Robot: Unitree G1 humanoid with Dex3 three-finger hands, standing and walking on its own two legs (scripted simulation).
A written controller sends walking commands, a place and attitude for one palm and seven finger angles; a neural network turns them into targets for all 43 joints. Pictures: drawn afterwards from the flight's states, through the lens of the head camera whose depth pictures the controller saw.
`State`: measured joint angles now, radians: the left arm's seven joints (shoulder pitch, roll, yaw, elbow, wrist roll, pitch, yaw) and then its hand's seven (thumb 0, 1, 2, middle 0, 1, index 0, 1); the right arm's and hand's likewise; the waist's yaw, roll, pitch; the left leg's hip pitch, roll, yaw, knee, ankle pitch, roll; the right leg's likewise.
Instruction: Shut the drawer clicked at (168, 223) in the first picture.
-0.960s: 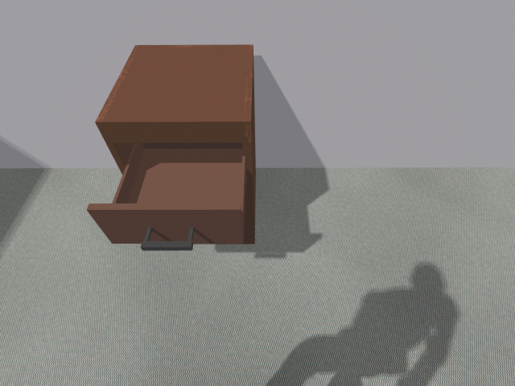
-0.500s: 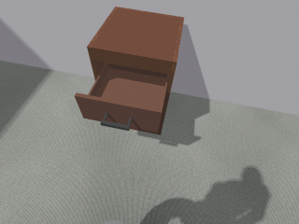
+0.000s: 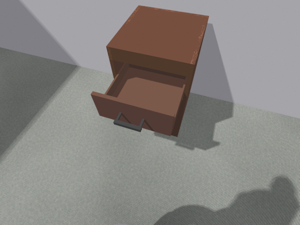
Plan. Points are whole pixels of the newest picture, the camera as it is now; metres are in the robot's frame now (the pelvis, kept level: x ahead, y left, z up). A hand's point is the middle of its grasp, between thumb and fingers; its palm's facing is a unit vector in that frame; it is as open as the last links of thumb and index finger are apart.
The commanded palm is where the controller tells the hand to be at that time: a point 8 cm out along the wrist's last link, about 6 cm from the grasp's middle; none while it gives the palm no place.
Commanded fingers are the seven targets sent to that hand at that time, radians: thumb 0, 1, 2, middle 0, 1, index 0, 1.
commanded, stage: stand and wait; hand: left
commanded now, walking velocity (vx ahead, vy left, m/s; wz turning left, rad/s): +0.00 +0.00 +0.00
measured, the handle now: (129, 121) +0.54 +0.13 -0.24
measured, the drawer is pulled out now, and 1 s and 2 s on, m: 0.24 0.24 0.24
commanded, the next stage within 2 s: turn or walk to find it in 0.06 s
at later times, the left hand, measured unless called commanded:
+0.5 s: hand out of the picture +0.05 +0.18 -0.17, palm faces +0.10 -0.97 -0.24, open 7.4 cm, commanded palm none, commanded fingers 0.00 0.90 0.90 -0.20 -0.30 -0.20 -0.30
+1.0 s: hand out of the picture +0.03 +0.16 -0.17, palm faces +0.07 -0.98 -0.21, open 7.3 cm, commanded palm none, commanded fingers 0.00 0.90 0.90 -0.20 -0.30 -0.20 -0.30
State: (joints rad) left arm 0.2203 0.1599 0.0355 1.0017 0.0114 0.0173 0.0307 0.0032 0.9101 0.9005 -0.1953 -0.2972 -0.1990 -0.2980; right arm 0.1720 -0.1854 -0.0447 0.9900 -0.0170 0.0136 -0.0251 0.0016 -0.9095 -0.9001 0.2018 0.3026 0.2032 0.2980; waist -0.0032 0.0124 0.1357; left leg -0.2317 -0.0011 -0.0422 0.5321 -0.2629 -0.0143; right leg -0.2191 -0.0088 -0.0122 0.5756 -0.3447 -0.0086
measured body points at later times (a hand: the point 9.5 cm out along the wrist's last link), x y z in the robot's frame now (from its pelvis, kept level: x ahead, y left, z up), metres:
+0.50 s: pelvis +0.02 -0.01 +0.00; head +0.06 -0.01 +0.45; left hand +0.05 +0.24 -0.15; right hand +0.04 -0.23 -0.16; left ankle +0.00 +0.14 -0.73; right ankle -0.02 -0.11 -0.73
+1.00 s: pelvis +0.02 -0.02 +0.01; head +0.06 -0.02 +0.46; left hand +0.02 +0.21 -0.15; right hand +0.02 -0.23 -0.16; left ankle +0.00 +0.14 -0.73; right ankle -0.02 -0.11 -0.73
